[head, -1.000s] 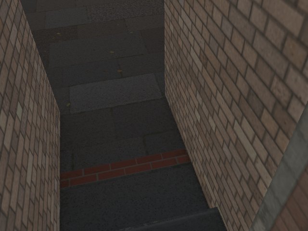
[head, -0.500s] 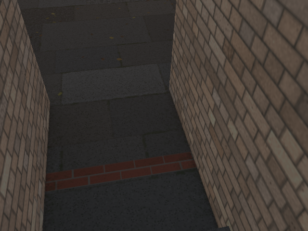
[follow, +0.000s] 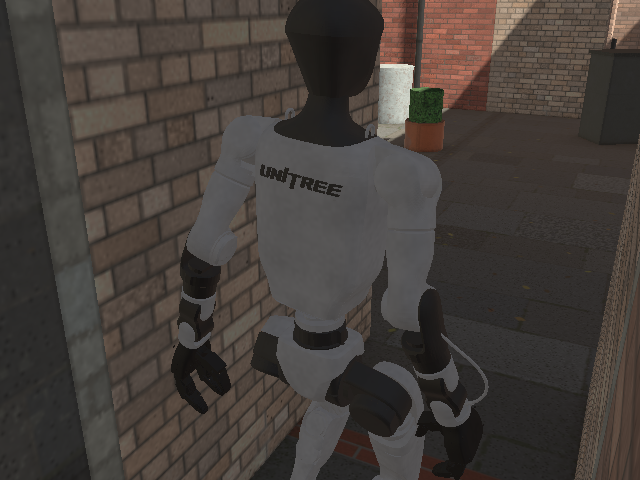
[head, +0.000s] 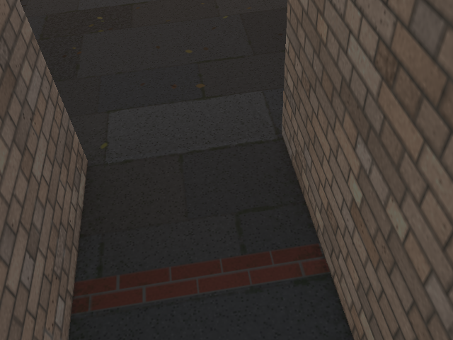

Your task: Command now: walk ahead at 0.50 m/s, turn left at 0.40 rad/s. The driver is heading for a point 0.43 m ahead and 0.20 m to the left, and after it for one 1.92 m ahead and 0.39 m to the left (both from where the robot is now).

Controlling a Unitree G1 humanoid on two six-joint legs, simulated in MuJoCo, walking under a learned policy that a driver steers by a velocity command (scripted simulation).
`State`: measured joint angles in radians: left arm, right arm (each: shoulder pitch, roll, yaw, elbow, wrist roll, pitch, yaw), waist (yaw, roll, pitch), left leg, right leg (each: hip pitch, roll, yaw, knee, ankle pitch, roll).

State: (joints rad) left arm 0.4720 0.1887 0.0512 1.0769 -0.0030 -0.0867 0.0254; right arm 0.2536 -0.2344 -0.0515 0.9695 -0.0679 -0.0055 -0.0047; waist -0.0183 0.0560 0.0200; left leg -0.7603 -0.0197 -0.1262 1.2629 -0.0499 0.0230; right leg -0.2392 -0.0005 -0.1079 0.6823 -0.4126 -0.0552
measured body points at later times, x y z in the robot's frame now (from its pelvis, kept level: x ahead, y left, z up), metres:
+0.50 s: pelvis +0.24 +0.08 -0.19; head +0.25 +0.11 +0.26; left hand +0.26 +0.34 -0.33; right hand +0.30 -0.16 -0.32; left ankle +0.22 +0.14 -0.91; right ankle +0.36 -0.06 -0.79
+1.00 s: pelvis +0.49 +0.09 -0.36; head +0.53 +0.08 +0.09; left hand +0.43 +0.35 -0.47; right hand +0.68 -0.08 -0.51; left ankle +0.40 +0.18 -0.82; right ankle +0.58 +0.06 -1.09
